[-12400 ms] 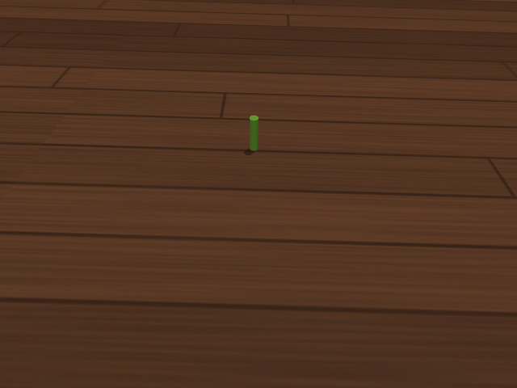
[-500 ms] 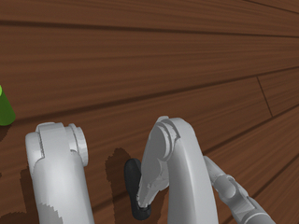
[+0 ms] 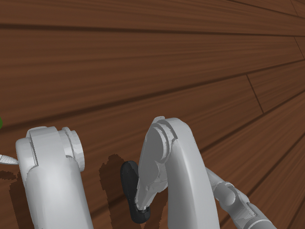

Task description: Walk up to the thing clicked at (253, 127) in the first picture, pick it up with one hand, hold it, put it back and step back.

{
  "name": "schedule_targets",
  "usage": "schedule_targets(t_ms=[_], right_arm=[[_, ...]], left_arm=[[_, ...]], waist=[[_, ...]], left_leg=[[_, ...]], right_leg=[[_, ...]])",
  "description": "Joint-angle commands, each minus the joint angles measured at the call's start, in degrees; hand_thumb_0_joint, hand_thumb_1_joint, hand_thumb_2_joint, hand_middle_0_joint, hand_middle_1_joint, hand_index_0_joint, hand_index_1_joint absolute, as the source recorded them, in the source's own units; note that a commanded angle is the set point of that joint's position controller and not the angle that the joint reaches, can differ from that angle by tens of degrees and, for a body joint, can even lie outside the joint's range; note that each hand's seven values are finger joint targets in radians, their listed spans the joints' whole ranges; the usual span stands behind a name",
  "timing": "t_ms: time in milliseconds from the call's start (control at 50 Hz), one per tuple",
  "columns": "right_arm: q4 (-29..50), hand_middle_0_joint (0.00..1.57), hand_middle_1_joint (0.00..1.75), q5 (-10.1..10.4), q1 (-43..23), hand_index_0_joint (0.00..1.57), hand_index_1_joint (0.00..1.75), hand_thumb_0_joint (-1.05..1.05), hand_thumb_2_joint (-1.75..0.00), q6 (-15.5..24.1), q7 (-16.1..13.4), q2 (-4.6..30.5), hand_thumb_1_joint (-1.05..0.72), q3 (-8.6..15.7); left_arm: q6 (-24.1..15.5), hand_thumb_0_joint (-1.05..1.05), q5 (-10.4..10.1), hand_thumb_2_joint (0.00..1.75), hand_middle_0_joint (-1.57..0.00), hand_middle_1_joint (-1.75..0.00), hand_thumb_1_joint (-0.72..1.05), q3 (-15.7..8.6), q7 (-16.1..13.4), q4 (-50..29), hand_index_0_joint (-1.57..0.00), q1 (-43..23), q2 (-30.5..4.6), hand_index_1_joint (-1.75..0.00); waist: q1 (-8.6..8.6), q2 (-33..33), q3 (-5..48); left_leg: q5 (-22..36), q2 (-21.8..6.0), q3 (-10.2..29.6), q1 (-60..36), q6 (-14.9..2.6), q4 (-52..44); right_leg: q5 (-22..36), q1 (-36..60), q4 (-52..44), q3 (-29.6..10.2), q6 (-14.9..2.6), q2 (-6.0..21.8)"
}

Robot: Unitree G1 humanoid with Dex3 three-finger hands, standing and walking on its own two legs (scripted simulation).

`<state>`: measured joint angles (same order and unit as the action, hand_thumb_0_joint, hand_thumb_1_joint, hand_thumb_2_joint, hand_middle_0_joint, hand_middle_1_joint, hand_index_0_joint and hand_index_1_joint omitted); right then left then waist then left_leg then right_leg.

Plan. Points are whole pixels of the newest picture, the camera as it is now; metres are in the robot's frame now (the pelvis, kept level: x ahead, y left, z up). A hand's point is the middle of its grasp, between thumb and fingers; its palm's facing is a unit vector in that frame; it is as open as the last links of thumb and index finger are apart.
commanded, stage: close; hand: left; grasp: from the side
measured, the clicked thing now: out of the picture +0.39 +0.30 -0.16
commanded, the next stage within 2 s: settle in 0.74 s
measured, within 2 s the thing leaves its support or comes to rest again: leaves its support in 1.10 s
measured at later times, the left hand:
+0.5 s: hand out of the picture +0.37 +0.28 -0.16, palm faces +0.30 -0.95 +0.01, open 10.4 cm
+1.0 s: hand out of the picture +0.38 +0.28 -0.16, palm faces +0.30 -0.96 +0.01, open 6.6 cm
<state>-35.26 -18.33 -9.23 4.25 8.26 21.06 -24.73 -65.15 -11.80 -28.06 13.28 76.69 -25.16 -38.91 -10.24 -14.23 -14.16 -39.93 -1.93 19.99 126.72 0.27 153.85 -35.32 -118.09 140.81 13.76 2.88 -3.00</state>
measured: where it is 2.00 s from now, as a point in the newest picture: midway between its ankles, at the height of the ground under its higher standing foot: (100, 218)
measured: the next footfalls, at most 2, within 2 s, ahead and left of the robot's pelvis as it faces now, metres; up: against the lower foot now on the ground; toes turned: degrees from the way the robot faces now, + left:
none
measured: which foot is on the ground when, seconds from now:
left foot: down 0.00-1.00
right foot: down 0.00-1.00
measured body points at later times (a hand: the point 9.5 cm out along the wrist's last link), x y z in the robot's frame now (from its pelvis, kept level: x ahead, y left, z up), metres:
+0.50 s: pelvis +0.00 +0.00 +0.00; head +0.20 +0.19 +0.35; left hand +0.35 +0.33 -0.16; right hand +0.21 -0.23 -0.03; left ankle +0.09 +0.12 -0.24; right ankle +0.14 -0.12 -0.24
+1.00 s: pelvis +0.00 +0.00 +0.01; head +0.21 +0.19 +0.35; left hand +0.36 +0.33 -0.16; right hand +0.20 -0.23 -0.03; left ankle +0.09 +0.12 -0.24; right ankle +0.14 -0.12 -0.24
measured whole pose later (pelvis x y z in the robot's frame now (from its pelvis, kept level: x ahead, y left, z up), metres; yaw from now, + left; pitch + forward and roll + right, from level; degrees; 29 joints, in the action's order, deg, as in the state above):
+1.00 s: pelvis +0.00 +0.00 +0.01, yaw -1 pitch +11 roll -17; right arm -33.9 -19.2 -10.5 1.2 9.0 20.2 -26.0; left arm -64.4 -8.4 -25.3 4.0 73.4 -27.2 -40.3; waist -11.1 -15.0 -16.0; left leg -41.2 -2.0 21.8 126.3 0.7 153.5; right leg -35.7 -117.4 139.2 15.1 3.2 -3.5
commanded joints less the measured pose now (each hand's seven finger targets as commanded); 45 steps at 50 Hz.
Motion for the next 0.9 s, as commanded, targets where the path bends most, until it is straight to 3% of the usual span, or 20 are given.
schedule_targets(t_ms=[0,20,40,100,120,140,160,260,300,400,440,500,540,660,760,880], right_arm=[[2.55,0.2,0.3,-0.02,-1.66,0.2,0.3,0.0,-0.9,-0.3,-1.08,19.86,-0.92,6.81],[2.35,0.2,0.3,-0.14,-1.15,0.2,0.3,0.0,-0.9,-0.41,-0.98,19.9,-0.92,6.86],[2.31,0.2,0.3,-0.2,-1.1,0.2,0.3,0.0,-0.9,-0.49,-0.93,19.95,-0.91,7.0],[2.09,0.2,0.3,-0.48,-0.88,0.2,0.3,0.0,-0.9,-0.67,-0.87,20.05,-0.9,6.62],[2.09,0.2,0.3,-0.46,-1.21,0.2,0.3,0.0,-0.9,-0.74,-0.83,19.81,-0.9,6.27],[1.98,0.2,0.3,-0.58,-0.94,0.2,0.3,0.0,-0.9,-0.72,-0.86,19.84,-0.9,6.44],[2.05,0.2,0.3,-0.55,-1.07,0.2,0.3,0.0,-0.9,-0.91,-0.82,19.76,-0.9,6.28],[1.96,0.2,0.3,-0.92,-0.99,0.2,0.3,0.0,-0.9,-1.57,-0.62,20.1,-0.89,6.14],[2.13,0.2,0.3,-1.0,-1.02,0.2,0.3,0.0,-0.9,-1.66,-0.56,19.89,-0.88,5.83],[2.12,0.2,0.3,-1.05,-1.09,0.2,0.3,0.0,-0.9,-2.01,-0.52,19.85,-0.88,5.65],[2.6,0.2,0.3,-0.99,-1.5,0.2,0.3,0.0,-0.89,-2.05,-0.5,19.77,-0.88,5.56],[2.28,0.2,0.3,-0.97,-1.05,0.2,0.3,0.0,-0.89,-2.31,-0.48,19.89,-0.87,5.74],[2.29,0.2,0.3,-1.05,-0.98,0.2,0.3,0.0,-0.89,-2.46,-0.5,20.1,-0.87,5.84],[2.95,0.2,0.3,-0.81,-1.2,0.2,0.3,0.0,-0.89,-2.7,-0.29,19.55,-0.88,5.44],[2.6,0.2,0.3,-0.78,-0.63,0.2,0.3,0.0,-0.89,-2.62,-0.38,19.39,-0.88,5.41],[2.63,0.2,0.3,-0.89,-0.58,0.2,0.3,0.0,-0.9,-3.26,-0.59,19.6,-0.9,5.58]], left_arm=[[-4.75,0.0,0.3,0.09,-0.07,-0.09,-0.53,-1.23,-2.28,-8.65,-0.07,-7.65,-9.56,-0.08],[-4.64,0.0,0.45,0.09,-0.07,-0.09,-0.54,0.5,-2.47,-7.47,-0.07,-6.98,-7.29,-0.09],[-4.67,0.0,0.71,0.11,-0.12,-0.08,-0.5,0.29,-2.92,-8.32,-0.11,-6.58,-7.76,-0.09],[-4.96,0.0,0.61,0.23,-0.29,-0.25,-0.32,0.92,-3.94,-8.21,-0.28,-7.08,-6.95,-0.25],[-5.3,0.0,0.73,0.27,-0.32,-0.27,-0.28,0.37,-4.35,-9.76,-0.31,-8.72,-8.81,-0.28],[-5.2,0.0,0.78,0.3,-0.34,-0.3,-0.22,1.17,-4.54,-8.87,-0.33,-8.09,-7.53,-0.31],[-5.43,0.0,1.14,0.33,-0.38,-0.33,-0.19,0.57,-4.9,-10.33,-0.36,-9.42,-9.08,-0.34],[-5.39,0.0,2.16,0.45,-0.47,-0.42,0.02,2.12,-6.13,-8.19,-0.46,-9.73,-7.92,-0.43],[-5.52,0.0,1.94,0.49,-0.52,-0.45,0.12,0.93,-6.69,-8.95,-0.5,-9.44,-9.43,-0.46],[-5.07,0.0,2.16,0.64,-0.65,-0.59,0.31,2.28,-7.36,-6.42,-0.64,-9.14,-7.67,-0.6],[-5.26,0.0,2.31,0.67,-0.69,-0.62,0.39,1.46,-7.61,-8.34,-0.67,-10.11,-9.56,-0.63],[-5.0,0.0,2.71,0.75,-0.78,-0.71,0.5,1.8,-7.81,-7.65,-0.76,-9.57,-9.03,-0.72],[-4.76,0.0,2.84,0.81,-0.84,-0.76,0.61,3.29,-7.75,-7.87,-0.82,-10.12,-7.33,-0.77],[-4.71,0.0,2.59,0.99,-1.03,-0.98,0.61,2.66,-8.43,-10.14,-1.01,-11.44,-9.14,-0.99],[-4.53,0.0,2.05,1.09,-1.13,-1.1,0.63,3.01,-9.25,-9.72,-1.12,-11.96,-8.32,-1.11],[-4.25,0.0,3.06,1.22,-1.2,-1.21,0.66,1.92,-9.65,-10.4,-1.17,-10.95,-9.79,-1.24]], waist=[[-2.68,28.11,29.83],[-3.68,28.53,29.58],[-3.04,28.64,29.44],[-4.19,28.12,30.14],[-3.92,28.19,30.16],[-4.4,28.26,30.3],[-4.35,28.31,30.17],[-5.34,28.16,28.91],[-4.29,27.91,30.05],[-5.44,26.87,28.73],[-4.77,27.04,28.95],[-5.01,27.85,29.0],[-5.75,28.78,28.92],[-5.2,28.32,29.54],[-5.61,27.82,30.57],[-4.71,28.91,30.86]], left_leg=[[1.39,-1.57,-5.98,-19.73,1.41,-21.11],[1.85,-1.62,-5.61,-20.37,1.68,-21.38],[1.91,-1.69,-5.75,-20.52,1.61,-21.47],[3.89,-1.7,-5.47,-20.8,1.62,-20.65],[3.2,-1.62,-5.81,-19.98,1.39,-20.15],[3.89,-1.6,-6.0,-20.16,1.32,-19.9],[3.38,-1.8,-5.5,-20.34,1.44,-20.38],[2.56,-1.98,-4.69,-20.41,1.55,-20.8],[3.51,-1.79,-5.4,-20.13,1.3,-19.99],[2.53,-1.85,-5.06,-19.28,1.25,-20.05],[1.98,-1.76,-5.29,-18.86,1.07,-19.99],[3.02,-2.17,-4.46,-20.45,1.53,-21.0],[4.06,-2.27,-3.99,-21.77,1.92,-21.4],[2.34,-1.91,-4.5,-20.15,1.38,-20.86],[3.66,-1.85,-4.98,-20.21,1.19,-19.99],[5.01,-2.28,-4.45,-21.9,1.58,-20.91]], right_leg=[[5.0,11.18,-9.81,5.33,-3.91,-2.0],[5.66,10.95,-9.58,5.7,-3.83,-1.9],[5.75,10.85,-9.77,5.54,-3.9,-1.96],[7.52,12.46,-9.78,5.77,-3.66,-2.05],[7.09,12.79,-9.99,5.51,-3.68,-2.15],[7.86,13.27,-10.27,5.43,-3.61,-2.22],[7.18,12.57,-10.12,5.65,-3.66,-2.19],[6.96,12.22,-10.07,6.03,-3.51,-2.13],[7.46,13.71,-10.51,5.7,-3.54,-2.42],[7.06,13.15,-10.9,6.09,-3.45,-2.63],[6.45,13.21,-11.19,6.0,-3.52,-2.68],[7.18,12.47,-10.54,6.31,-3.59,-2.61],[8.0,12.38,-10.24,6.51,-3.61,-2.49],[6.7,13.08,-11.01,6.2,-3.59,-2.66],[8.01,14.29,-11.61,5.97,-3.55,-2.94],[8.62,13.81,-11.19,6.1,-3.64,-2.84]])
